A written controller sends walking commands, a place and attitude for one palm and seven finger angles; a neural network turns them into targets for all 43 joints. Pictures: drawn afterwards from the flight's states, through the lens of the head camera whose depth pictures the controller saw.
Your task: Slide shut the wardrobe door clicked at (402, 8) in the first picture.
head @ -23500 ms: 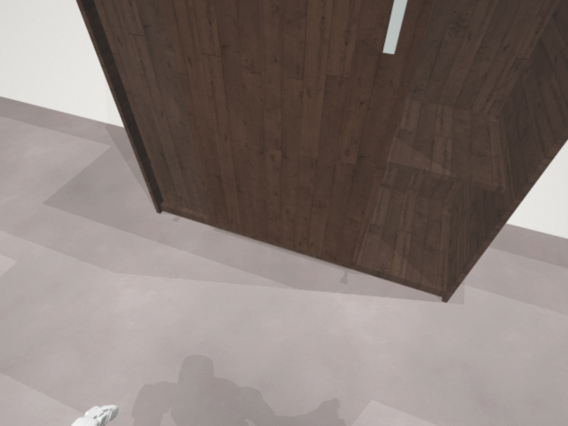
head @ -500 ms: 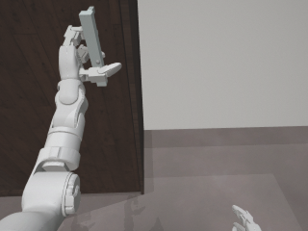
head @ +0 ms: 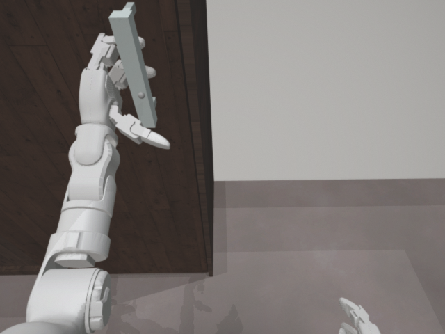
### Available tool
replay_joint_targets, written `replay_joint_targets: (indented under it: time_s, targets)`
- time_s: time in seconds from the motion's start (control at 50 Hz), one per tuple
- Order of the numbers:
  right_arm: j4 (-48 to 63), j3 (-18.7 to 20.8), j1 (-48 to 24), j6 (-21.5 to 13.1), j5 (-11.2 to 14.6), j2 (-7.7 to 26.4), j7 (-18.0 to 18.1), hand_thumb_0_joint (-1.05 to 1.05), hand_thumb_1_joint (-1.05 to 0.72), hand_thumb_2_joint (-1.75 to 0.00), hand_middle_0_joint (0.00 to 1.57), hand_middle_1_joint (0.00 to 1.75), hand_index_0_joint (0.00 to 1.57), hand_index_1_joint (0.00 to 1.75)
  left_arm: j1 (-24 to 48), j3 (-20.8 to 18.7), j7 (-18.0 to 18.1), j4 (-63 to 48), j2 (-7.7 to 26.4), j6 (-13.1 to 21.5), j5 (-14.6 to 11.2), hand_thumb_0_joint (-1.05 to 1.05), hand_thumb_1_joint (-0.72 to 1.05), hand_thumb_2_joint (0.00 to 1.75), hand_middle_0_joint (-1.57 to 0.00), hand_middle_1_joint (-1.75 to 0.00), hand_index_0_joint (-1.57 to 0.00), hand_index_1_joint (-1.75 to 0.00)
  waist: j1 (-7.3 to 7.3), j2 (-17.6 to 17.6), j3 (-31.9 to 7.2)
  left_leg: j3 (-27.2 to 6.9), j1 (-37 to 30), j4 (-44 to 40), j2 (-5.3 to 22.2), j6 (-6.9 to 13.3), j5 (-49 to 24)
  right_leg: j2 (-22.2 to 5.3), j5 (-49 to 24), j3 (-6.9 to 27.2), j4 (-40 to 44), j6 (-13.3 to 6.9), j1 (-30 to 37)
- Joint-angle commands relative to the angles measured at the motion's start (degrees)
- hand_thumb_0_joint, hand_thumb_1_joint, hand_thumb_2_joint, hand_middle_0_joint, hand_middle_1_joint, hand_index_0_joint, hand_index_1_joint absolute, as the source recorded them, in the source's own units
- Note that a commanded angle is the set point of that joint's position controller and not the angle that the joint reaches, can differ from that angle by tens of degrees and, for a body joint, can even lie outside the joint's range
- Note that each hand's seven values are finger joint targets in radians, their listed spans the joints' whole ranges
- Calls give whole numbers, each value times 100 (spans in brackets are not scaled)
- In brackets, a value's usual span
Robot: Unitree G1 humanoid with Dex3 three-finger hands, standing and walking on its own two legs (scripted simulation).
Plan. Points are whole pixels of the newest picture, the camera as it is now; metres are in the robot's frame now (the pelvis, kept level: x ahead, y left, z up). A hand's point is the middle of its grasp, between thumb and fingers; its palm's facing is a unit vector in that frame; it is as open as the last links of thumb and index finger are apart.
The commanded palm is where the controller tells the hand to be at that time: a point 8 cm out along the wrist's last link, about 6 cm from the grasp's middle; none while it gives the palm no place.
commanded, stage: slip the hand off the handle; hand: left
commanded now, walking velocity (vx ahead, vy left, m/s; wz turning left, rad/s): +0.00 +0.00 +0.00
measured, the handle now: (140, 69) +0.45 +0.16 +0.26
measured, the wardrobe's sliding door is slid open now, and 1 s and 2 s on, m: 0.00 0.00 0.00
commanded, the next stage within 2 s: draw the hand back to the body in 1.18 s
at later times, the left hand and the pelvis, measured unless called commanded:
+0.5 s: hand (88, 96) +0.40 +0.23 +0.24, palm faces +0.10 -0.99 -0.07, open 14.7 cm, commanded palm +0.37 +0.29 +0.24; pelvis +0.00 +0.02 +0.00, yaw +0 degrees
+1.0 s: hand (58, 131) +0.32 +0.24 +0.24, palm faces +0.13 -0.99 -0.07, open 14.7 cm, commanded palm +0.29 +0.28 +0.24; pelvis +0.01 +0.01 +0.00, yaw +1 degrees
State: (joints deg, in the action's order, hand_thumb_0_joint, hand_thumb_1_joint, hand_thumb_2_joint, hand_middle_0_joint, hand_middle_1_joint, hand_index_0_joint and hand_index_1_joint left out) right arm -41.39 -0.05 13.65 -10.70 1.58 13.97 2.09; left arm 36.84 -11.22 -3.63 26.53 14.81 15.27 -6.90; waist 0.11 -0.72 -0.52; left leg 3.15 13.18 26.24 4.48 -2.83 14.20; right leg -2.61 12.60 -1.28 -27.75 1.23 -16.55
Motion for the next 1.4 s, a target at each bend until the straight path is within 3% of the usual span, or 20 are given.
replay_joint_targets:
  time_s: [0.0, 0.14, 0.24, 0.3, 0.4, 0.46, 0.56, 0.6, 0.64, 0.68, 0.7, 0.8, 0.92, 1.02, 1.12, 1.24, 1.28, 1.3, 1.34, 1.38]
  targets:
    - [733, 188, -134, -147, 23, 658, 113, 0, -90, -90, 20, 30, 20, 30, 2411, -876, 279, -1032, 1661, 119, -64, 0, -55, 20, -25, -115, -25, -115, 109, 430, -1801, 165, -180, -176, -409, 395, -1301, 188, -1599, 29, 231, -137, 1111]
    - [879, 119, -268, -25, 26, 626, 215, 0, -90, -90, 20, 30, 20, 30, 2291, -1053, 154, -1108, 1832, 65, -157, 0, -55, 20, -25, -115, -25, -115, 162, 232, -1669, 152, -192, -212, -352, 365, -1166, 206, -1362, 18, 260, -161, 1047]
    - [868, 106, -216, -23, 37, 678, 250, 0, -90, -90, 20, 30, 20, 30, 2512, -811, -60, -1044, 1819, 135, -97, 0, -55, 20, -25, -115, -25, -115, -23, 20, -1374, 55, -234, -217, -309, 359, -926, 234, -962, -10, 328, -176, 632]
    - [869, 119, -155, -41, 34, 724, 290, 0, -90, -90, 20, 30, 20, 30, 2697, -763, -272, -1106, 1834, 201, -189, 0, -55, 20, -25, -115, -25, -115, -68, -147, -1632, -6, -404, -182, -304, 356, -976, 252, -955, -17, 293, -199, 585]
    - [805, 121, -49, -38, 32, 794, 348, 0, -90, -90, 20, 30, 20, 30, 2665, -1037, -627, -987, 2090, 230, -438, 0, -55, 20, -25, -115, -25, -115, -61, -212, -1837, -67, -435, -137, -302, 328, -1162, 265, -1146, -60, 233, -220, 646]
    - [762, 108, -4, 2, 46, 844, 378, 0, -90, -90, 20, 30, 20, 30, 2490, -1290, -758, -535, 2340, 167, -547, 0, -55, 20, -25, -115, -25, -115, -55, -4, -1494, -67, -143, -165, -298, 332, -851, 252, -876, -63, 278, -195, 538]
    - [1004, 123, -104, -34, 38, 796, 308, 0, -90, -90, 20, 30, 20, 30, 1837, -1267, -818, -1210, 2092, 172, -652, 0, -55, 20, -25, -115, -25, -115, 162, -344, -1848, -55, -294, -100, -311, 312, -1224, 257, -1194, -90, 104, -241, 732]
    - [1065, 129, -147, -40, 45, 809, 262, 0, -90, -90, 20, 30, 20, 30, 1422, -1363, -801, -1402, 2129, 152, -676, 0, -55, 20, -25, -115, -25, -115, 235, -241, -1832, -35, -204, -79, -303, 320, -1295, 264, -1298, -97, 67, -228, 814]
    - [1117, 142, -187, -45, 49, 814, 239, 0, -90, -90, 20, 30, 20, 30, 1281, -1307, -808, -1738, 2059, 110, -683, 0, -55, 20, -25, -115, -25, -115, 205, -118, -1766, -11, -211, -72, -290, 331, -1261, 266, -1323, -95, 73, -212, 796]
    - [1167, 168, -234, -42, 27, 844, 253, 0, -90, -90, 20, 30, 20, 30, 1011, -1586, -805, -2061, 2295, 109, -708, 0, -55, 20, -25, -115, -25, -115, 261, 59, -1842, 28, -224, -27, -285, 361, -1358, 274, -1456, -85, 43, -197, 940]
    - [1199, 157, -305, -53, 38, 820, 244, 0, -90, -90, 20, 30, 20, 30, 1043, -1497, -836, -2365, 2217, 115, -699, 0, -55, 20, -25, -115, -25, -115, 247, -188, -1930, 33, -306, -22, -298, 356, -1440, 270, -1552, -73, 10, -204, 956]
    - [1203, 95, -517, -126, 68, 758, 299, 0, -90, -90, 20, 30, 20, 30, 910, -1149, -964, -2905, 1847, -74, -825, 0, -55, 20, -25, -115, -25, -115, 131, -375, -1480, 22, -382, -26, -313, 351, -1183, 293, -1322, -100, 124, -185, 722]
    - [1245, 17, -658, -156, 87, 703, 360, 0, -90, -90, 20, 30, 20, 30, 22, -1196, -1053, -2984, 1686, -489, -994, 0, -55, 20, -25, -115, -25, -115, 231, -97, -1248, -21, -306, -35, -353, 361, -979, 251, -1189, -144, 161, -164, 780]
    - [1331, -43, -805, -184, 74, 652, 373, 0, -90, -90, 20, 30, 20, 30, -57, -1128, -1090, -3428, 1570, -602, -1100, 0, -55, 20, -25, -115, -25, -115, 250, -93, -1180, -65, -361, -16, -380, 362, -845, 246, -1029, -144, 193, -150, 751]
    - [1382, -79, -871, -259, 32, 593, 327, 0, -90, -90, 20, 30, 20, 30, -334, -963, -1010, -4114, 1422, -526, -1017, 0, -55, 20, -25, -115, -25, -115, 290, -285, -1366, -88, -514, 47, -389, 355, -1125, 255, -1321, -168, 82, -162, 880]
    - [1241, -111, -903, -289, 27, 613, 392, 0, -90, -90, 20, 30, 20, 30, -404, -1065, -894, -3891, 1546, -700, -995, 0, -55, 20, -25, -115, -25, -115, 244, -110, -890, -140, -279, -54, -386, 340, -666, 250, -742, -180, 272, -143, 697]
    - [1214, -121, -925, -256, 30, 630, 423, 0, -90, -90, 20, 30, 20, 30, -419, -1107, -867, -3734, 1588, -785, -997, 0, -55, 20, -25, -115, -25, -115, 264, -23, -858, -135, -258, -74, -386, 353, -593, 244, -608, -173, 325, -141, 687]
    - [1262, -146, -1092, -200, 142, 692, 452, 0, -90, -90, 20, 30, 20, 30, -893, -1176, -972, -3129, 1910, -1555, -935, 0, -55, 20, -25, -115, -25, -115, 448, -333, -945, -125, -153, -212, -378, 366, -413, 185, -555, -171, 321, -178, 889]
    - [1457, -165, -1256, -144, 180, 648, 488, 0, -90, -90, 20, 30, 20, 30, -547, -1330, -1059, -3939, 2043, -2131, -994, 0, -55, 20, -25, -115, -25, -115, 472, -389, -1275, -113, -342, -226, -421, 382, -782, 149, -888, -210, 339, -183, 1187]
    - [1536, -189, -1370, -143, 220, 659, 489, 0, -90, -90, 20, 30, 20, 30, -955, -1500, -1147, -3999, 2121, -2641, -1076, 0, -55, 20, -25, -115, -25, -115, 574, -274, -1527, -99, -458, -183, -419, 406, -1096, 163, -1233, -252, 271, -182, 1381]
